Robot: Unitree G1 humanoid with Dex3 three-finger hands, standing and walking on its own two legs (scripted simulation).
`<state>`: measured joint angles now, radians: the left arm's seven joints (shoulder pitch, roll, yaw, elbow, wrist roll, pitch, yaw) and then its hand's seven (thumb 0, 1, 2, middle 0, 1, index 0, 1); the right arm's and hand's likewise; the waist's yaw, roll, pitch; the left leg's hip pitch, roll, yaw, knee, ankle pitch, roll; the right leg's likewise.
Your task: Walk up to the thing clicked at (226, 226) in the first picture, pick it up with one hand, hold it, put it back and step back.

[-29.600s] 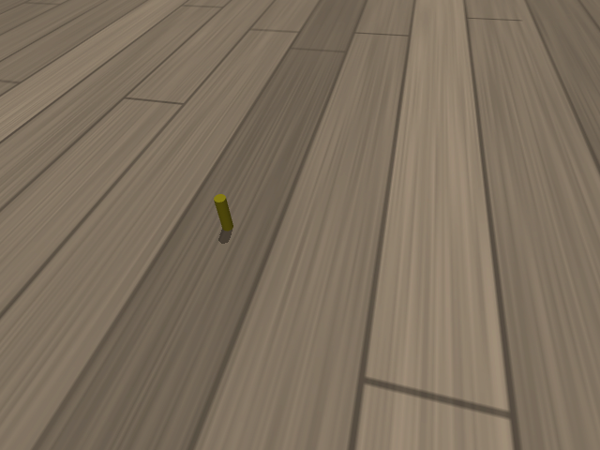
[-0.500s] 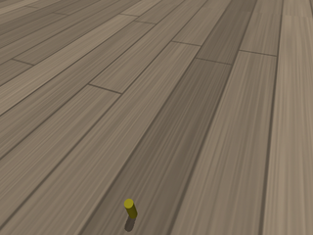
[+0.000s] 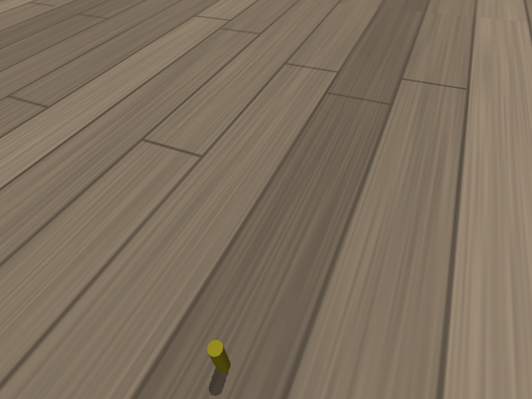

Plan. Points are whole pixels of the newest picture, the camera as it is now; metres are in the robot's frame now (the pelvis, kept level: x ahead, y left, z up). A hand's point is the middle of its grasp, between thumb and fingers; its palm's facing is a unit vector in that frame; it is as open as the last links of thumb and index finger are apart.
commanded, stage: stand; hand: left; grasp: from the side
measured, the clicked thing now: (219, 357) +0.39 +0.22 -0.69
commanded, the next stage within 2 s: step back in 0.52 s
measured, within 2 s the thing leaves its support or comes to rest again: neither
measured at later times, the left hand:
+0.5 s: hand out of the picture +0.09 +0.25 -0.15, palm faces -0.02 -0.94 -0.35, open 7.4 cm
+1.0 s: hand out of the picture +0.07 +0.30 -0.18, palm faces -0.04 -0.93 -0.36, open 7.4 cm
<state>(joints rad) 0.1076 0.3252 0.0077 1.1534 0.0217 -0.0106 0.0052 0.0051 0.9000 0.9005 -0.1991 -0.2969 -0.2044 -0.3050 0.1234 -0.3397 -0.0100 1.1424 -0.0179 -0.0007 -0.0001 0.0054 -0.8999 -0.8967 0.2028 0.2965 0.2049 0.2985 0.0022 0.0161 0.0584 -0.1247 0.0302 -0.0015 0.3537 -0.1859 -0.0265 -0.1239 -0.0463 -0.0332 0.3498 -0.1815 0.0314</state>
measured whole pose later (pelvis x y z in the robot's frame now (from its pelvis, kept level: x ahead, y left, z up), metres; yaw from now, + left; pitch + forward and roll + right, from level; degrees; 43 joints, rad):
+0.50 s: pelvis +0.01 +0.00 +0.00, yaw +0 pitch -2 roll +0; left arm 0.10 0.33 0.01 1.14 0.02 -0.01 0.01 0.01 0.90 0.90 -0.20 -0.30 -0.20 -0.30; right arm 0.10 -0.35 -0.01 1.14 -0.02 0.00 0.00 0.01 -0.90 -0.90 0.20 0.30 0.20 0.30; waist 0.00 0.02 0.05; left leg -0.10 0.03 0.00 0.34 -0.20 -0.03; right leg -0.10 -0.04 -0.03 0.33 -0.19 0.03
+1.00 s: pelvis -0.06 +0.04 -0.02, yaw -1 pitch +0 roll -2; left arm 0.05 0.40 0.06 0.91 0.01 0.06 0.03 0.00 0.90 0.90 -0.20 -0.30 -0.20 -0.30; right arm 0.15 -0.35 -0.05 0.97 -0.04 0.04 0.00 0.01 -0.90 -0.90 0.20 0.30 0.21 0.30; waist -0.02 -0.03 0.19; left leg -0.32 -0.01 0.02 0.59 -0.26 0.06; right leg -0.48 0.12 0.15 1.15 -0.51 -0.02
